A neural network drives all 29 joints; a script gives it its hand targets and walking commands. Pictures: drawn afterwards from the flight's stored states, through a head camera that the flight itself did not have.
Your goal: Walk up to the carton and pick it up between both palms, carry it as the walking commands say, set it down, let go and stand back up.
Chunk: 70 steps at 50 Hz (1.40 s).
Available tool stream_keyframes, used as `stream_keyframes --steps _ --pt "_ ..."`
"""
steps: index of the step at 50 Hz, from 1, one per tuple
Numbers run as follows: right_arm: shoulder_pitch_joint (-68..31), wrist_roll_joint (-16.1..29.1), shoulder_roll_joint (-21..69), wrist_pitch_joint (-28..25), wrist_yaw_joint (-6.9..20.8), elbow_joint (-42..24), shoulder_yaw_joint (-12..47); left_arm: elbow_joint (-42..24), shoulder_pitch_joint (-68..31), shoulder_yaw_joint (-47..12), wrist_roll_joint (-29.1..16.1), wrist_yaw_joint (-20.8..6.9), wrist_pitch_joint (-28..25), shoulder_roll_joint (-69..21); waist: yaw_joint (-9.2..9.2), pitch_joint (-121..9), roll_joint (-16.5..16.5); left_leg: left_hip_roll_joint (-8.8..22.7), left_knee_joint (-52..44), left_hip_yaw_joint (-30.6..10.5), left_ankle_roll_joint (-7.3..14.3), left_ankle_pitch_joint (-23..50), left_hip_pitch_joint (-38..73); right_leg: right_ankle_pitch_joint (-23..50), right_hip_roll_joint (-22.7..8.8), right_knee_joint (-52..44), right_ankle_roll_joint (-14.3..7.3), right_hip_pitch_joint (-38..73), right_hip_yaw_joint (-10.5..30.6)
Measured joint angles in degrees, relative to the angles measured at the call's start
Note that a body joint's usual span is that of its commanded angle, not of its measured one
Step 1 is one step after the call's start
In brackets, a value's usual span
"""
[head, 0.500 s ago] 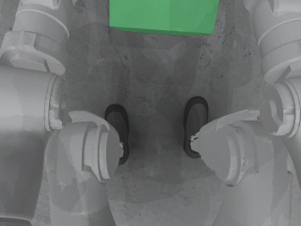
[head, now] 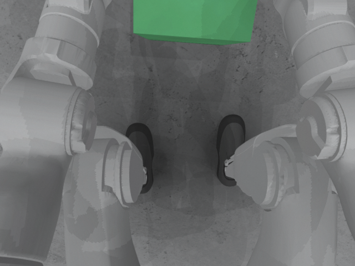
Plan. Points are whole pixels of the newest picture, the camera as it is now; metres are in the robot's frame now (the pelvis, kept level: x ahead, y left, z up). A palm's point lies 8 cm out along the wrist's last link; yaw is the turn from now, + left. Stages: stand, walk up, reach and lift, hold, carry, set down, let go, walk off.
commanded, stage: reach and lift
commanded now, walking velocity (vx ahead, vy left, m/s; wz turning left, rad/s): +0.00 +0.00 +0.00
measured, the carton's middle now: out of the picture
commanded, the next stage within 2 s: none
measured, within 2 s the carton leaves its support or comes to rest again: leaves its support in 0.98 s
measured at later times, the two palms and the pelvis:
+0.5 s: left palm out of the picture +0.58 +0.12 -0.19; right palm out of the picture +0.57 -0.15 -0.19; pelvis +0.01 +0.00 -0.02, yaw +1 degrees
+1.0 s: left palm out of the picture +0.57 +0.13 -0.18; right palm out of the picture +0.57 -0.14 -0.17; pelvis +0.01 +0.00 -0.02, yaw +1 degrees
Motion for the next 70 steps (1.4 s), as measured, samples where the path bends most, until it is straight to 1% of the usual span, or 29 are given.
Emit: stream_keyframes --steps 3,5,10,12,15,16,20,23,27,33,38,43,49,51,55,58,60,61,63,64,68,70 --pt "-0.1 -0.3 0.1 -0.2 0.1 -0.4 -0.2 -0.7 0.0 0.5 1.4 0.0 0.1 -1.1 -0.07 0.8 -0.2 0.0 0.2 -0.1 0.0 -0.2 0.4 -0.1 0.1 0.1 0.1 0.5 0.0" --pt "0.1 -0.4 0.2 -0.2 0.1 -0.6 -0.2 -1.1 0.3 1.2 2.2 0.7 -0.1 -1.3 -0.04 0.8 -0.2 0.1 0.3 -0.1 0.0 -0.3 0.4 -0.2 0.3 0.1 0.2 0.4 0.0" --pt "0.4 -1.2 0.4 0.2 0.1 -1.0 -0.8 -1.0 0.4 2.0 3.5 0.3 0.2 -1.5 -0.13 0.7 0.0 -0.2 0.6 -0.2 0.0 -0.5 0.5 -0.6 0.9 0.5 0.4 0.6 0.3" --pt "0.6 -2.2 0.6 0.7 0.4 -1.4 -1.9 -0.6 0.1 3.2 4.7 -0.1 0.8 -1.8 -0.34 0.7 0.2 -0.6 0.8 -0.3 -0.1 -0.5 0.4 0.7 1.4 0.7 0.9 0.7 0.5" --pt "1.0 -4.7 0.8 2.5 1.5 -2.8 -4.2 -0.8 -0.4 6.5 8.0 -1.3 2.7 -2.2 -0.46 0.7 0.4 -1.2 1.5 -0.9 -0.4 -0.4 0.0 -1.4 2.5 1.7 1.6 0.7 0.9" --pt "1.2 -5.5 0.9 3.3 2.0 -3.5 -5.0 -1.3 -0.3 7.5 9.0 -1.8 3.4 -2.4 -0.60 0.7 0.4 -1.4 1.8 -0.9 -0.5 -0.3 -0.1 -0.2 2.8 1.8 1.8 0.7 1.0" --pt "1.7 -8.0 0.5 6.4 4.3 -5.2 -6.9 -4.2 1.0 10.7 11.8 -3.4 5.5 -3.3 -0.54 0.5 -0.1 -1.7 3.0 -1.2 -0.8 -0.6 -0.6 -1.8 2.7 3.3 1.7 0.2 0.8" --pt "2.3 -8.6 0.6 7.7 5.2 -6.0 -7.6 -6.6 2.4 12.1 12.5 -4.2 6.8 -3.8 -0.41 0.2 -0.7 -1.6 3.7 -1.3 -0.8 -1.1 -0.7 -2.2 2.9 3.9 1.6 0.0 0.7" --pt "3.3 -8.2 0.6 8.8 5.6 -6.8 -7.4 -7.7 3.6 12.4 13.3 -4.9 7.7 -4.2 -0.50 -1.2 -0.1 -1.7 4.3 -1.3 -0.5 -1.6 -1.4 -2.8 2.9 4.4 1.8 -0.4 0.8" --pt "4.7 -7.2 0.5 9.3 5.8 -7.5 -6.8 -8.6 5.1 12.7 13.4 -4.7 8.0 -5.0 -0.58 -2.9 0.5 -1.9 4.6 -1.1 -0.2 -2.1 -2.2 -3.5 2.8 4.7 2.1 -1.0 1.1" --pt "5.3 -6.3 0.5 9.3 5.4 -7.7 -6.4 -8.7 5.5 12.5 13.1 -4.1 8.1 -5.3 -0.54 -3.5 0.6 -2.0 4.6 -1.1 -0.2 -2.2 -2.4 -3.7 2.8 4.7 2.2 -1.1 1.1" --pt "5.7 -5.4 0.7 9.8 4.1 -8.3 -5.4 -9.1 5.9 11.3 12.2 -2.7 8.5 -5.4 -0.53 -4.0 0.5 -2.1 4.5 -1.2 -0.4 -2.2 -2.5 -3.7 2.9 4.7 2.1 -1.3 1.1" --pt "6.9 -4.8 2.3 11.1 1.4 -10.0 -4.8 -10.5 8.0 9.1 10.4 -0.3 9.7 -5.2 -0.55 -5.9 0.4 -2.5 3.9 -1.6 -1.1 -2.1 -2.6 -3.8 3.5 4.4 2.3 -1.5 1.3" --pt "7.6 -5.0 3.4 11.6 -0.3 -11.1 -5.1 -11.3 8.9 8.5 9.8 0.5 10.1 -5.3 -0.64 -6.7 0.4 -2.8 3.5 -1.8 -1.4 -1.9 -2.6 -3.9 4.0 4.1 2.6 -1.4 1.5" --pt "9.0 -6.7 6.1 12.5 -4.7 -13.8 -7.1 -12.0 9.8 8.6 9.9 2.6 11.0 -6.0 -0.88 -8.8 0.4 -3.4 2.2 -2.1 -2.0 -1.3 -2.3 -3.8 4.5 3.2 2.9 -1.0 1.9" --pt "10.3 -9.2 8.4 13.1 -7.7 -15.8 -9.7 -11.9 9.5 10.3 11.8 3.7 11.7 -7.1 -0.89 -10.6 0.6 -3.7 0.8 -2.1 -2.2 -0.8 -2.1 -3.5 4.4 2.1 2.7 -0.8 2.0" --pt "11.1 -11.4 9.8 13.3 -8.8 -17.2 -11.7 -11.7 9.1 12.1 13.6 3.6 12.1 -7.9 -0.81 -11.9 1.0 -3.8 -0.2 -2.1 -2.2 -0.3 -2.1 -3.1 4.2 1.1 2.6 -0.7 2.0" --pt "11.5 -12.5 10.4 13.5 -8.8 -17.8 -12.7 -11.7 8.9 13.0 14.7 3.4 12.3 -8.3 -0.78 -12.5 1.1 -3.9 -0.8 -2.1 -2.2 -0.1 -2.1 -3.0 4.2 0.6 2.5 -0.7 2.0" --pt "12.3 -14.5 11.1 14.0 -7.7 -19.3 -14.4 -11.9 8.6 14.7 16.5 2.6 12.7 -8.7 -0.76 -13.4 1.5 -3.9 -2.0 -2.0 -2.2 0.4 -2.1 -2.6 4.0 -0.5 2.4 -0.7 2.1" --pt "12.6 -15.4 11.3 14.3 -6.7 -20.2 -15.1 -12.2 8.4 15.4 17.2 2.2 12.9 -8.9 -0.77 -13.8 1.7 -4.0 -2.6 -1.9 -2.2 0.7 -2.0 -2.4 4.0 -1.0 2.4 -0.7 2.1" --pt "13.6 -18.0 11.6 15.8 -1.2 -23.6 -17.2 -13.6 8.3 17.2 18.9 1.1 13.7 -9.1 -1.09 -14.6 2.2 -4.0 -4.7 -1.9 -2.1 1.4 -1.7 -1.8 3.8 -3.1 2.4 -0.3 2.1" --pt "13.8 -18.9 11.8 16.5 0.0 -25.0 -17.9 -14.4 8.5 17.8 19.4 0.7 13.9 -9.3 -1.33 -14.8 2.3 -4.0 -5.5 -1.9 -2.0 1.5 -1.5 -1.7 3.8 -3.9 2.4 0.0 2.1"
